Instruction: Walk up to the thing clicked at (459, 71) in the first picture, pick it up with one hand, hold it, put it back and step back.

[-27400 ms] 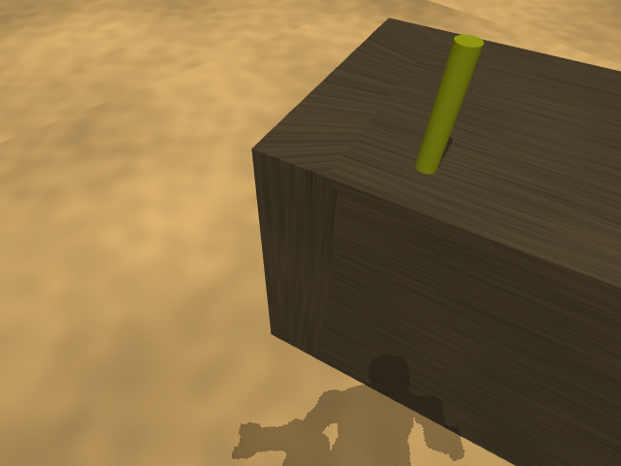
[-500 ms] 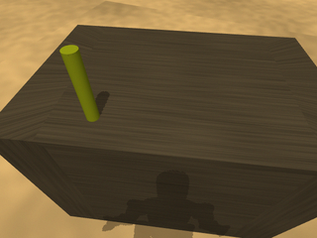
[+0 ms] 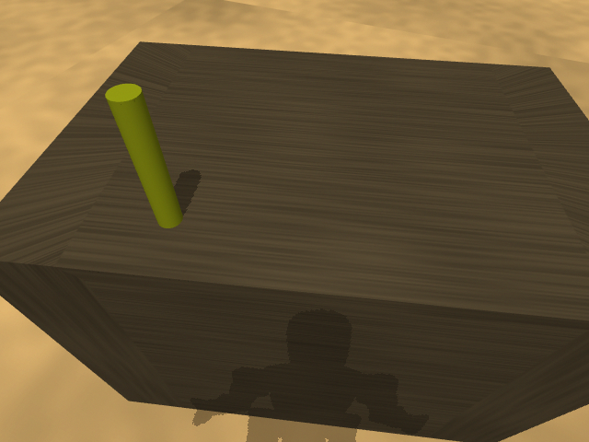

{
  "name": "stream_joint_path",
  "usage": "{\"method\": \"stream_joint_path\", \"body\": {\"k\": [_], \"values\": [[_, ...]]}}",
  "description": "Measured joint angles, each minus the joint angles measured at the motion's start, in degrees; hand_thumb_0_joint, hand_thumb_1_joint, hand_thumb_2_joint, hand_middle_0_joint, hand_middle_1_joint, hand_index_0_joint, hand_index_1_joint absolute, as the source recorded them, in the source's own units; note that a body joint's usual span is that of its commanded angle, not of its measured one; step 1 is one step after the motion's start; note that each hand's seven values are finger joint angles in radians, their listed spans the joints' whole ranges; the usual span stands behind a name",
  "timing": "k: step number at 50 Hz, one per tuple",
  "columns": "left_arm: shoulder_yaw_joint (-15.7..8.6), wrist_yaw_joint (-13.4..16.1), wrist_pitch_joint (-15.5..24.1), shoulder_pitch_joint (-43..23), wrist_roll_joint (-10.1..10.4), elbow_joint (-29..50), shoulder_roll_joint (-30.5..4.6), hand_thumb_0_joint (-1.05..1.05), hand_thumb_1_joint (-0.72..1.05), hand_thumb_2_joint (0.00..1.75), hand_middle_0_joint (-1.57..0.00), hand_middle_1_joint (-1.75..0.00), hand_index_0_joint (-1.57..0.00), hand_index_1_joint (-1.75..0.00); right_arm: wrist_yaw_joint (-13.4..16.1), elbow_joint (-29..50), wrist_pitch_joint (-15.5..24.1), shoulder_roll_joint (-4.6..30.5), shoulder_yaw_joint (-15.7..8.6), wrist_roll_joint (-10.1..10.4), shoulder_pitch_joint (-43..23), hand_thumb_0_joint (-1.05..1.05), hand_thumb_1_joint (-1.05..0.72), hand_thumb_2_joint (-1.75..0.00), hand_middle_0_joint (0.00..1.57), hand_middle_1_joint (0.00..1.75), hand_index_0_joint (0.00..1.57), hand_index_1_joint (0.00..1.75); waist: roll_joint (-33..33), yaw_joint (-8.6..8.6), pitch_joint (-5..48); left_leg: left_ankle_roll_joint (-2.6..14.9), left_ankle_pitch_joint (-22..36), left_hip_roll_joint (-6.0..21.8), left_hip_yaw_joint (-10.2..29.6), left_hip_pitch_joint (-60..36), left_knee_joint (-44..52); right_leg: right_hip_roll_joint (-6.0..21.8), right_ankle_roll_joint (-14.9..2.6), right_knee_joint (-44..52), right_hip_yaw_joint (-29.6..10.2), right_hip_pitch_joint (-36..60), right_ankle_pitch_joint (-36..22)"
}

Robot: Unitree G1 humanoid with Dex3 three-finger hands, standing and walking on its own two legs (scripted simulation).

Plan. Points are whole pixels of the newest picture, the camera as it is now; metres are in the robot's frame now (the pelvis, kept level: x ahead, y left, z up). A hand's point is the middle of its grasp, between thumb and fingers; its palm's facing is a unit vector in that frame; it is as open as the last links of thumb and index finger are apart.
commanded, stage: stand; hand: left
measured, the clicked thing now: (150, 166) +0.44 +0.22 +0.13
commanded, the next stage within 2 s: step back in 1.96 s
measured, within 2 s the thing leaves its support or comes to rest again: neither
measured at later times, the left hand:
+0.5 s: hand out of the picture +0.08 +0.26 -0.15, palm faces -0.03 -0.94 -0.34, open 7.4 cm
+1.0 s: hand out of the picture +0.07 +0.26 -0.16, palm faces -0.04 -0.94 -0.34, open 7.4 cm
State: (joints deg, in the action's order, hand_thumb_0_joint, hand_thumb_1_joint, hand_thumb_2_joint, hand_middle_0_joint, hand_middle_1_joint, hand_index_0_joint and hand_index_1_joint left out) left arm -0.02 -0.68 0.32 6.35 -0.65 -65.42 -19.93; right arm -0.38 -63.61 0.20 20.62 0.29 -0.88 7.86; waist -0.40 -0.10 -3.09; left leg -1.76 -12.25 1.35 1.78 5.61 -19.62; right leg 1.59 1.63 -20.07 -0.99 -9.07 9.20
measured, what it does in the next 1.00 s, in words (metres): stands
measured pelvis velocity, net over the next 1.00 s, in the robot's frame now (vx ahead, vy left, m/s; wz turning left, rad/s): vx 0.00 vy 0.01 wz -0.02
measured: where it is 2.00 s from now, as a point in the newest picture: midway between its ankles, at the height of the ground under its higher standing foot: outside the picture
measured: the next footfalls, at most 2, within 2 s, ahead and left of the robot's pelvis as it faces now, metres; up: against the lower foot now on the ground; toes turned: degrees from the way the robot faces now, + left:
none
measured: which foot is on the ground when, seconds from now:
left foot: down 0.00-1.00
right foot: down 0.00-1.00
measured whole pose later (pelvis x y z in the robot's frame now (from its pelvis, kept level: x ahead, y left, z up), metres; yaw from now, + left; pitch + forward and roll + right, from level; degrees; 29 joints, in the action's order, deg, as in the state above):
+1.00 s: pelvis +0.00 +0.01 +0.00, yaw -1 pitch -2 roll +0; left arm 0.0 -0.5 0.2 7.3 -0.7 -64.9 -19.9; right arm -0.5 -64.2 0.2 20.4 -0.3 -0.9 8.1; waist 0.0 0.0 -3.1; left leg -1.3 -12.5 1.1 0.8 4.6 -19.1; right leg 1.8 2.1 -19.6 -2.0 -8.4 9.1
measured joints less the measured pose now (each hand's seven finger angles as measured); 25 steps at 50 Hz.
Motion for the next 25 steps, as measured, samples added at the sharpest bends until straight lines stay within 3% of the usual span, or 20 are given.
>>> {"method": "stream_joint_path", "body": {"k": [8, 25], "values": [[0.08, 0.12, 0.02, -0.01, 0.05, 0.04, 0.06, 0.0, 0.88, 0.89, -0.2, -0.3, -0.2, -0.3, 0.09, -0.11, 0.04, 0.0, -0.04, 0.11, -0.29, 0.01, -0.9, -0.9, 0.21, 0.3, 0.21, 0.3, -0.01, 0.1, -0.17, 0.11, -0.31, -0.02, -0.2, -0.43, 0.21, 0.03, 0.12, 0.15, -0.18, 0.33, 0.28], [0.07, 0.24, -0.03, -0.4, 0.0, 0.62, 0.12, 0.0, 0.9, 0.9, -0.2, -0.3, -0.2, -0.3, 0.18, 0.15, 0.07, -0.26, -0.16, 0.08, -0.75, 0.01, -0.9, -0.9, 0.21, 0.3, 0.21, 0.3, 0.04, 0.04, 0.49, 0.29, -0.38, -0.16, -0.6, -1.42, 0.54, 0.16, 0.31, 0.31, -0.56, 1.1, 0.33]]}}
